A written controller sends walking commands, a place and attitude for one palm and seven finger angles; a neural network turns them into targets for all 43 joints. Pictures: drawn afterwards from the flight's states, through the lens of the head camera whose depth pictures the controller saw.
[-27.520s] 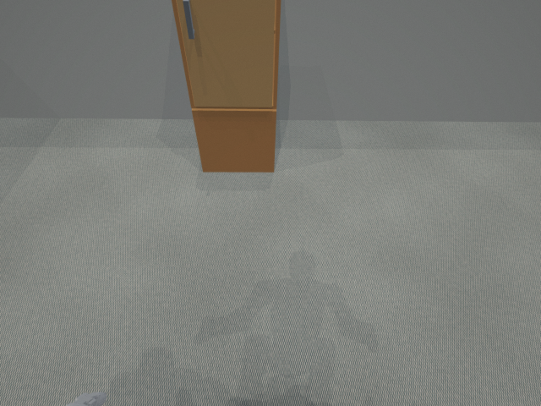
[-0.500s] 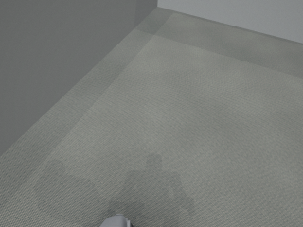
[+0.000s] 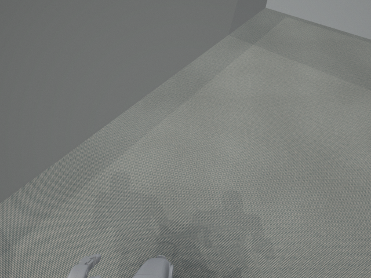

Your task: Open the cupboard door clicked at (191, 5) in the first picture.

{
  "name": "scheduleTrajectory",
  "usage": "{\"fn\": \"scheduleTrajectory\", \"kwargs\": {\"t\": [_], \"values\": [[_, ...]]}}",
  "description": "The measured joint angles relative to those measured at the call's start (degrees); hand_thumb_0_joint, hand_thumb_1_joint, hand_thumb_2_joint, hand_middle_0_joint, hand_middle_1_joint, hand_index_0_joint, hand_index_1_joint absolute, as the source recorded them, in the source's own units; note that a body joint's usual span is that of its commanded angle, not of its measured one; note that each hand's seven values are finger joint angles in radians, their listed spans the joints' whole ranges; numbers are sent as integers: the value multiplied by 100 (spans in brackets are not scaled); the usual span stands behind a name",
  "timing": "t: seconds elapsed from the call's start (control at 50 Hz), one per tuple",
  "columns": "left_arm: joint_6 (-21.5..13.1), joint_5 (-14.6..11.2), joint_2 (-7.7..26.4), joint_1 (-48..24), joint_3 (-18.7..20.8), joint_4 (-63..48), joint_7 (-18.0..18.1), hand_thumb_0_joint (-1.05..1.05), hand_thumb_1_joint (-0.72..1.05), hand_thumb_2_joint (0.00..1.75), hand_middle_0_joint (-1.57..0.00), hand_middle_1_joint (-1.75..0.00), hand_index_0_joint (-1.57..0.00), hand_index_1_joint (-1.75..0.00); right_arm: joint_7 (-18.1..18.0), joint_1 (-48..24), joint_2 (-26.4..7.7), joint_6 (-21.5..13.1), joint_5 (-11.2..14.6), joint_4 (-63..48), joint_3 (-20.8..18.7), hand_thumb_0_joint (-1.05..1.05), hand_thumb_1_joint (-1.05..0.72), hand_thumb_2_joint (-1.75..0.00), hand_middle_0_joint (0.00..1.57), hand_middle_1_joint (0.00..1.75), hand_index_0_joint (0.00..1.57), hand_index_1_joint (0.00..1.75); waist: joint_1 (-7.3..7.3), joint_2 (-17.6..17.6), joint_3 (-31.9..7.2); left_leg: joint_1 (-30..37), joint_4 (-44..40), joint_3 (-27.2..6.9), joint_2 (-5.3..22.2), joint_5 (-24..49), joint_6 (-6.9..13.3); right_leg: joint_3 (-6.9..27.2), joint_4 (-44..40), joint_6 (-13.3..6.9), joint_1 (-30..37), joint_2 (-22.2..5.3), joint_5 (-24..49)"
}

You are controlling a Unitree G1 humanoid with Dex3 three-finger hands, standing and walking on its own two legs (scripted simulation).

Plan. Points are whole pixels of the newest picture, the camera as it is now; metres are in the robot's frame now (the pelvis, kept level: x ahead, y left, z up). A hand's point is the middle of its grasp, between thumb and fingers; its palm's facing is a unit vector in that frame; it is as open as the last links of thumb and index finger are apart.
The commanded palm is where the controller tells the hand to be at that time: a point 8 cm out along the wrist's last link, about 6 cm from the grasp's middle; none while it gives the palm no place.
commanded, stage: turn to face it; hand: left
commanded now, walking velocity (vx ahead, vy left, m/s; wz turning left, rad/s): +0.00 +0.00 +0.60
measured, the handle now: out of the picture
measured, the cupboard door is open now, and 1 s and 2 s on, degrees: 52 52 52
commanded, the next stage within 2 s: none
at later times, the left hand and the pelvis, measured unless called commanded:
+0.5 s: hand out of the picture +0.05 +0.21 -0.15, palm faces +0.34 -0.89 -0.31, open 7.3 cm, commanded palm none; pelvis +0.03 -0.04 -0.01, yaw +19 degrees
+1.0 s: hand out of the picture -0.02 +0.17 -0.17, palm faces +0.62 -0.75 -0.24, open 7.3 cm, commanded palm none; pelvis +0.04 -0.05 +0.00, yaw +38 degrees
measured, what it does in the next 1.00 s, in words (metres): steps on the spot, turning left: left foot, then right foot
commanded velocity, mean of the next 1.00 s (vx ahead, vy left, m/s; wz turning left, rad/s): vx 0.00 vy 0.00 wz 0.60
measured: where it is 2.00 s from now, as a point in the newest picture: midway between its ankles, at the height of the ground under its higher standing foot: outside the picture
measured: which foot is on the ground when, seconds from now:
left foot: up 0.00-0.22, down 0.24-0.50, up 0.52-0.82, down 0.84-1.00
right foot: down 0.00-0.24, up 0.26-0.48, down 0.50-0.82, up 0.84-1.00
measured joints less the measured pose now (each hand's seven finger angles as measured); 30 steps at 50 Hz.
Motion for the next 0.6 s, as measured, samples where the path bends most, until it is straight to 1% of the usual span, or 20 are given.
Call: {"fn": "scheduleTrajectory", "kwargs": {"t": [0.02,0.04,0.08,0.16,0.2,0.22,0.24,0.26,0.28,0.32,0.36,0.38,0.42,0.46,0.48,0.5,0.52,0.54,0.56,0.6], "values": [[7,-3,-33,59,-17,21,12,0,91,90,-20,-29,-20,-30,11,-18,-17,19,3,10,-6,1,-91,-89,20,30,20,30,-14,-25,26,-66,388,124,36,-14,-43,-63,-81,-1,100,-51,-7],[11,-4,-54,112,-32,48,17,0,91,90,-20,-29,-21,-30,23,-34,-16,28,10,12,-3,1,-91,-89,20,30,19,30,-30,-74,51,-69,562,248,81,-8,-86,-128,-169,-2,196,-109,2],[3,-4,-73,202,-57,98,13,0,91,90,-20,-29,-21,-30,49,-70,16,31,26,6,28,1,-91,-89,20,30,19,30,-40,-214,107,78,364,477,162,0,-149,-260,-310,-4,355,-236,22],[-32,7,-73,353,-86,170,-20,0,91,89,-20,-29,-21,-30,91,-199,76,2,51,-26,118,1,-91,-89,19,30,19,30,48,-434,219,607,-866,767,207,57,-135,-546,-283,35,491,-439,-90],[-35,-8,-37,438,-75,212,-41,0,91,89,-20,-30,-21,-30,99,-277,92,-38,51,-71,162,1,-91,-90,19,30,19,30,88,-506,248,931,-1604,860,165,375,-76,-690,-54,80,463,-533,-256],[-24,-28,-11,502,-64,228,-53,0,90,89,-20,-30,-21,-30,107,-298,81,-78,42,-117,183,1,-91,-90,19,30,19,30,96,-518,232,1133,-2036,905,159,811,-13,-750,199,110,380,-578,-382],[9,-54,-7,578,-52,228,-69,0,90,89,-20,-30,-21,-30,117,-289,25,-139,22,-195,191,1,-91,-89,19,30,19,30,89,-407,161,1239,-2304,806,235,1328,196,-793,652,182,163,-548,-500],[78,-65,54,549,-35,259,-70,1,90,89,-20,-30,-21,-30,94,-326,45,-199,13,-217,176,1,-91,-89,19,30,19,30,75,-439,177,1130,-2129,740,205,1236,313,-625,1273,264,-112,-553,-847],[164,-63,125,488,-10,282,-54,1,90,89,-20,-30,-21,-30,73,-353,80,-234,8,-230,185,1,-91,-89,19,30,19,30,96,-495,221,1054,-1943,687,172,1040,345,-378,1869,318,-380,-500,-1123],[271,-61,218,350,48,336,-22,1,91,89,-20,-29,-21,-30,20,-324,127,-261,-7,-254,216,1,-91,-89,20,30,19,30,133,-514,240,1016,-1870,540,152,843,293,-51,2636,387,-810,-348,-1214],[309,-62,257,223,95,325,-38,1,91,89,-20,-29,-21,-30,-24,-279,147,-239,-24,-242,230,1,-91,-89,20,30,20,30,155,-455,236,1051,-2016,369,150,915,200,113,2821,409,-1058,-248,-1008],[309,-62,262,173,111,294,-55,1,91,89,-20,-29,-21,-30,-33,-260,146,-221,-32,-226,234,1,-91,-89,20,30,20,30,163,-408,232,1072,-2100,282,153,982,162,158,2715,406,-1104,-211,-914],[277,-63,256,111,124,211,-87,1,91,90,-20,-29,-20,-30,-34,-227,135,-179,-48,-189,231,1,-91,-89,20,30,20,30,165,-298,210,1091,-2212,108,168,1075,113,204,2204,386,-1048,-130,-793],[218,-66,241,97,119,123,-105,1,91,90,-20,-29,-20,-30,-27,-192,120,-127,-50,-163,211,1,-91,-89,20,30,20,30,146,-179,163,1054,-2201,-78,187,1090,43,199,1456,357,-818,-23,-598],[175,-64,238,115,115,74,-113,1,91,90,-20,-29,-20,-30,-23,-168,112,-98,-41,-156,195,1,-91,-89,20,30,20,30,141,-132,126,1007,-2131,-170,186,1061,-2,172,977,343,-632,27,-382],[117,-49,261,169,105,2,-117,1,91,90,-20,-29,-20,-30,-16,-130,117,-66,-21,-162,176,1,-90,-89,20,30,20,30,150,-152,57,916,-1998,-225,140,993,-22,171,418,287,-432,19,-200],[60,-16,242,184,103,-24,-99,1,91,90,-20,-29,-20,-30,-12,-144,101,-35,-1,-146,139,1,-90,-89,20,30,20,30,167,-132,56,784,-1676,-256,105,596,-17,135,370,157,-433,15,12],[34,-1,197,186,76,-33,-79,1,91,90,-20,-29,-20,-30,-5,-163,67,-4,5,-127,104,1,-91,-89,20,30,20,30,157,-90,83,607,-1127,-244,61,155,8,52,459,53,-431,-13,39],[21,2,143,208,47,-39,-59,1,91,90,-20,-29,-20,-30,4,-181,33,23,5,-102,74,1,-91,-89,20,30,20,30,149,-65,103,418,-477,-188,19,-97,25,-29,473,-15,-385,-55,19],[26,1,39,287,2,-26,-18,0,91,90,-20,-29,-20,-30,30,-226,-4,56,5,-61,40,1,-91,-89,20,30,20,30,126,-63,124,153,568,15,27,-143,-2,-163,293,-63,-212,-128,36]]}}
